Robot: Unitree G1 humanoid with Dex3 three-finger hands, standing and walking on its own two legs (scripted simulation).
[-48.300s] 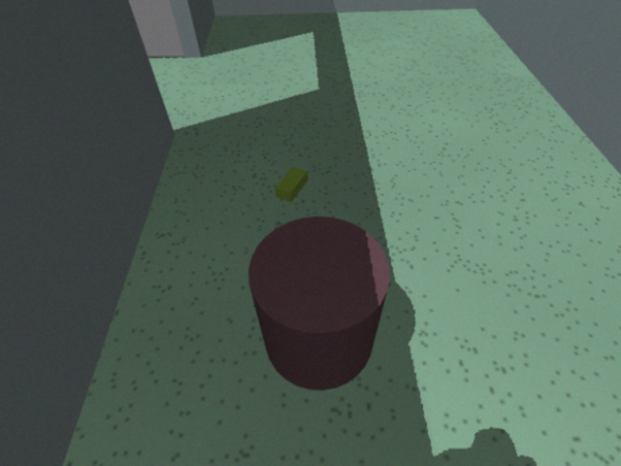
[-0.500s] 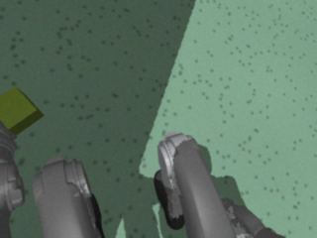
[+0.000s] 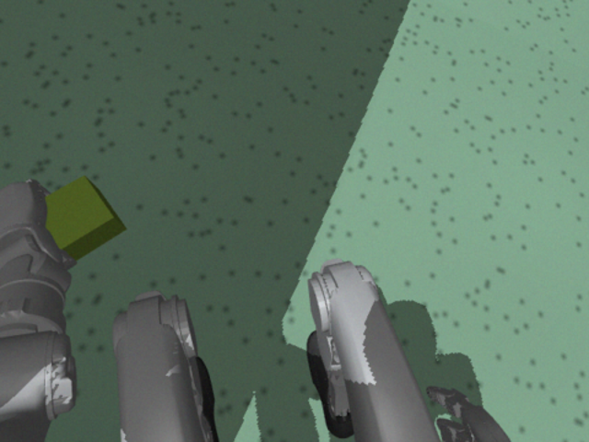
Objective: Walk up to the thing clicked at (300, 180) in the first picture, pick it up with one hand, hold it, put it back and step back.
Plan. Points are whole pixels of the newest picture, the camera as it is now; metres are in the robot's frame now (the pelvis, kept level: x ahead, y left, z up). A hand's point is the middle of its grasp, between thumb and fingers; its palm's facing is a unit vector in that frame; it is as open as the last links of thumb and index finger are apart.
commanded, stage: lift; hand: left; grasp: from above
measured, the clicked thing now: (53, 234) +0.43 +0.31 -0.17
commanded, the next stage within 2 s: hold in 1.36 s
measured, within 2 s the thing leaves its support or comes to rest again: neither
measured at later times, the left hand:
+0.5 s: hand out of the picture +0.36 +0.30 +0.03, palm faces -0.34 -0.24 -0.91, open 10.9 cm
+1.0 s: hand out of the picture +0.36 +0.27 +0.22, palm faces -0.39 -0.28 -0.88, open 10.9 cm
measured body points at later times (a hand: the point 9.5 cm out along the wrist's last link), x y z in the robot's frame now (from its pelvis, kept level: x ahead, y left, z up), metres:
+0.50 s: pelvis +0.01 +0.00 +0.15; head +0.17 +0.03 +0.57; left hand +0.38 +0.31 +0.08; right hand +0.16 -0.26 +0.03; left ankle +0.08 +0.14 -0.34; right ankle +0.09 -0.13 -0.34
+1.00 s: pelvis +0.06 +0.00 +0.32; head +0.14 +0.02 +0.76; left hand +0.38 +0.28 +0.27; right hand +0.17 -0.25 +0.19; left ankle +0.08 +0.14 -0.34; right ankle +0.09 -0.13 -0.34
